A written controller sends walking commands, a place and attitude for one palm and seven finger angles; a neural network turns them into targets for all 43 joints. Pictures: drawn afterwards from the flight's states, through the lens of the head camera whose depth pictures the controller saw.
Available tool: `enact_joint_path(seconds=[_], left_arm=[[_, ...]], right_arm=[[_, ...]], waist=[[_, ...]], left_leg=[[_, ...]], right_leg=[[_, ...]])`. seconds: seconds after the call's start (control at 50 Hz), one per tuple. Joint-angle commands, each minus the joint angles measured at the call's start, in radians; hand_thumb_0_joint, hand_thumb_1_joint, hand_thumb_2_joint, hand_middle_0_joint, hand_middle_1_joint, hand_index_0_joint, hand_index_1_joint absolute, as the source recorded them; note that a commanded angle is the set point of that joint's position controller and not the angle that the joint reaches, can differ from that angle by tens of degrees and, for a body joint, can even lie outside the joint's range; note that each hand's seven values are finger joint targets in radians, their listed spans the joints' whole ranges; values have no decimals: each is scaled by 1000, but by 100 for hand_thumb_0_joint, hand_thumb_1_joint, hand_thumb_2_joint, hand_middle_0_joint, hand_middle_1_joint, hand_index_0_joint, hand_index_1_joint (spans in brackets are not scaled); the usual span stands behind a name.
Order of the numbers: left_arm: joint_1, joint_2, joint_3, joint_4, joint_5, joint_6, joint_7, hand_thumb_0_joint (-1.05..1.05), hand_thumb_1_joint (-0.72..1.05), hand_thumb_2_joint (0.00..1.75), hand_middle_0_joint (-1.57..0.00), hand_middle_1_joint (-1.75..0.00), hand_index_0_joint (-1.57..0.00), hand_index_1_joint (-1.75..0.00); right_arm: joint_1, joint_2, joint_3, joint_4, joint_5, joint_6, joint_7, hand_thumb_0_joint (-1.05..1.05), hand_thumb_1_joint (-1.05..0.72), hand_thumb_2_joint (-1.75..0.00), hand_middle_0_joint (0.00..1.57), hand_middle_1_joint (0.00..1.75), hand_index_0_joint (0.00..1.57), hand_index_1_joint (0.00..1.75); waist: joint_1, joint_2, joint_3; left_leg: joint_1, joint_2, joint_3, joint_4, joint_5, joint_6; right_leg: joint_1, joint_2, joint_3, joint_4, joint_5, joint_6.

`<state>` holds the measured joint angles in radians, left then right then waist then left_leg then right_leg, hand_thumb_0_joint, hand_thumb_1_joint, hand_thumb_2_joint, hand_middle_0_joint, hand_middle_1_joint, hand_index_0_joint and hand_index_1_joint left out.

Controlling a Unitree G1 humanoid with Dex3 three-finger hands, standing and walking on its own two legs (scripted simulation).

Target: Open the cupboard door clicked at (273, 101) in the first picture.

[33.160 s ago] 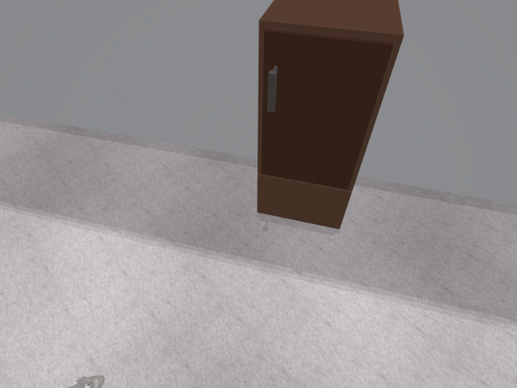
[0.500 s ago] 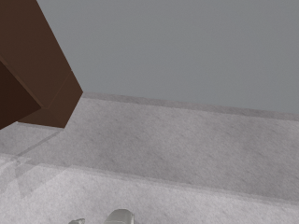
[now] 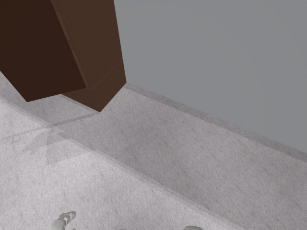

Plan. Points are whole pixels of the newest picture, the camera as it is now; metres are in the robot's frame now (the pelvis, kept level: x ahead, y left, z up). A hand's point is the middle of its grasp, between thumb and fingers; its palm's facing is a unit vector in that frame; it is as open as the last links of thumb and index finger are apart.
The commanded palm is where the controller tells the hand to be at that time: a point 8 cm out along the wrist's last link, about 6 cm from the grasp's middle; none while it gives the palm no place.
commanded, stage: turn to face it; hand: left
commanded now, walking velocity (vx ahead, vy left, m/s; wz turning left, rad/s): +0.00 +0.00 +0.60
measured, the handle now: out of the picture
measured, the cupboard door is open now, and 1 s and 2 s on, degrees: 48 48 48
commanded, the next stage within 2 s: take the last steps up to it in 0.42 s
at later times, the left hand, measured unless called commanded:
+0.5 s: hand out of the picture -0.02 +0.19 -0.19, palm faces +0.34 -0.92 -0.22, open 7.3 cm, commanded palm none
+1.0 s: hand out of the picture +0.04 +0.17 -0.15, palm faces +0.46 -0.86 -0.23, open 7.3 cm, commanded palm none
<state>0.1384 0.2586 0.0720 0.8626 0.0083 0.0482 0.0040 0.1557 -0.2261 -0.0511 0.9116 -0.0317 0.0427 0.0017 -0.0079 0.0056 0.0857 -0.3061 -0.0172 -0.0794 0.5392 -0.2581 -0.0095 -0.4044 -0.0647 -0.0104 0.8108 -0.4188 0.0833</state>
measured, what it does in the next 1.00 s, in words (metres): steps on the spot, turning left: right foot, then left foot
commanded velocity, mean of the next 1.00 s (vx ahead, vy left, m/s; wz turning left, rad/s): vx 0.15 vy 0.08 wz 0.32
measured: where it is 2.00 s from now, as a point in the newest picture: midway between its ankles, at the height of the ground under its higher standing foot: (112, 197)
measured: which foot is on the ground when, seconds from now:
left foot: down 0.00-0.06, up 0.08-0.42, down 0.44-0.82, up 0.84-1.00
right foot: up 0.00-0.04, down 0.06-0.44, up 0.46-0.80, down 0.82-1.00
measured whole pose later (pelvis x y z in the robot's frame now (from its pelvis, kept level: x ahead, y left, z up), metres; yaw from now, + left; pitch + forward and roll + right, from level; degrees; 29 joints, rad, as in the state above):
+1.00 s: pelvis +0.09 +0.00 +0.01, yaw +25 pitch +0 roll +2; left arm 0.32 0.14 0.04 1.00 0.02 -0.05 0.00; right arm 0.26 -0.24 -0.07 1.04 -0.03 0.05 0.03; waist 0.00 0.02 0.03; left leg -0.55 0.02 0.01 1.13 -0.27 -0.03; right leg -0.09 -0.10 -0.14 0.43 -0.33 0.02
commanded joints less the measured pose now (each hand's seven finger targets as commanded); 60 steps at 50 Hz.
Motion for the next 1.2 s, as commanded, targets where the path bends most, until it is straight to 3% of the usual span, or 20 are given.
enact_joint_path(seconds=[0.0,0.04,0.06,0.16,0.3,0.38,0.4,0.42,0.44,0.54,0.68,0.76,0.78,0.8,0.82,0.84,0.9,0.96,1.12,1.18], left_arm=[[137,90,22,-49,1,-42,10,0,90,90,-20,-30,-20,-30],[181,242,48,-51,25,-57,26,0,90,90,-20,-30,-20,-30],[163,222,35,-54,17,-56,30,0,90,90,-20,-30,-20,-30],[49,101,6,-79,11,-61,31,0,90,90,-20,-30,-20,-30],[181,148,26,-11,21,-63,29,0,90,90,-20,-30,-20,-30],[131,150,32,3,11,-61,24,0,90,90,-20,-30,-20,-30],[128,122,25,-5,1,-56,19,0,90,90,-20,-30,-20,-30],[118,45,6,-30,-5,-50,13,0,90,90,-20,-30,-20,-30],[68,41,-6,-48,-2,-35,22,0,90,90,-20,-30,-20,-30],[87,42,7,23,10,-18,4,0,90,90,-20,-30,-20,-30],[12,13,0,5,14,-45,-21,0,90,90,-20,-30,-20,-30],[163,22,13,52,13,-64,-24,0,90,90,-20,-30,-20,-30],[242,66,27,76,20,-74,-17,0,90,90,-20,-30,-20,-30],[328,172,47,96,31,-83,-3,0,90,90,-20,-30,-20,-30],[339,194,45,93,19,-81,8,0,90,90,-20,-30,-20,-30],[277,169,41,73,13,-79,10,0,90,90,-20,-30,-20,-30],[175,51,2,76,10,-108,9,0,90,90,-20,-30,-20,-30],[247,42,0,115,9,-128,10,0,90,90,-20,-30,-20,-30],[331,66,3,196,23,-130,17,0,90,90,-20,-30,-20,-30],[292,90,9,197,24,-123,19,0,90,90,-20,-30,-20,-30]], right_arm=[[-60,-197,-68,-91,16,-13,-8,0,-90,-90,20,30,20,30],[-68,-98,-54,-128,26,-17,1,0,-90,-90,20,30,20,30],[-72,-141,-60,-121,18,-10,5,0,-90,-90,20,30,20,30],[-33,-91,-47,-55,17,14,24,0,-90,-90,20,30,20,30],[-117,-46,-19,-62,23,-2,23,0,-90,-90,20,30,20,30],[1,-72,-22,-24,20,-20,15,0,-90,-90,20,30,20,30],[56,-133,-34,-7,14,-30,11,0,-90,-90,20,30,20,30],[114,-231,-59,0,7,-36,6,0,-90,-90,20,30,20,30],[149,-261,-61,10,10,-23,-9,0,-90,-90,20,30,20,30],[18,-151,-20,-20,5,-40,-34,0,-90,-90,20,30,20,30],[97,-159,-27,15,3,-57,-19,0,-90,-90,20,30,20,30],[34,-149,-32,7,11,-51,-13,0,-90,-90,20,30,20,30],[22,-109,-28,0,19,-55,-8,0,-90,-90,20,30,20,30],[5,-37,-15,-31,27,-60,0,0,-90,-90,20,30,20,30],[-52,-103,-26,-59,7,-50,8,0,-90,-90,20,30,20,30],[-70,-102,-32,-61,0,-44,16,0,-90,-90,20,30,20,30],[-20,-68,-32,5,-2,-28,32,0,-90,-90,20,30,20,30],[7,-30,-23,36,7,-26,40,0,-90,-90,20,30,20,30],[-140,3,4,-12,17,-43,57,0,-90,-90,20,30,20,30],[-79,-14,5,-2,16,-57,52,0,-90,-90,20,30,20,30]], waist=[[58,101,-145],[89,-356,-155],[74,-265,-130],[-4,-225,-86],[64,-210,-107],[-10,-177,-140],[-39,-34,-189],[-67,271,-212],[-80,245,-217],[-1,178,-117],[-20,130,-89],[67,87,-92],[110,-64,-93],[150,-371,-99],[150,-329,-41],[119,-188,26],[33,-210,111],[34,-189,42],[67,-199,38],[25,-216,22]], left_leg=[[-87,141,-196,-27,222,96],[-329,-75,52,420,-364,-34],[-295,-13,-6,608,-365,-20],[-275,37,64,657,-153,-57],[-155,17,163,257,-196,-43],[96,7,178,-55,29,-14],[268,89,97,-121,239,18],[389,359,-253,-149,581,145],[320,437,-294,-144,760,249],[160,272,-108,-202,431,190],[161,233,-147,-253,54,203],[-49,151,-109,-126,-122,147],[-215,63,-28,23,-198,95],[-419,-42,109,314,-336,29],[-467,5,46,507,-358,12],[-475,48,-3,590,-248,15],[-418,96,16,656,-4,-15],[-411,86,79,603,65,-41],[-351,85,187,246,74,-22],[-143,44,215,114,15,22]], right_leg=[[307,29,-32,-351,191,-15],[415,-422,407,-551,335,-189],[298,-440,352,-528,384,-243],[287,-241,0,-452,621,-179],[404,-282,-47,-375,824,-197],[286,-256,-111,-236,710,-131],[163,-208,-153,-99,543,-80],[-91,-66,-171,113,-94,-11],[-99,-50,-45,212,-265,-20],[-91,-38,1,308,-44,-25],[-47,-7,-67,29,-49,-34],[307,36,-111,-308,88,-41],[489,-48,-16,-430,54,-60],[605,-351,343,-584,-93,-148],[477,-490,519,-676,-164,-221],[376,-474,455,-698,-252,-244],[221,-322,172,-675,30,-156],[339,-262,-8,-618,413,-129],[445,-277,-133,-557,628,-147],[373,-304,-149,-459,764,-143]])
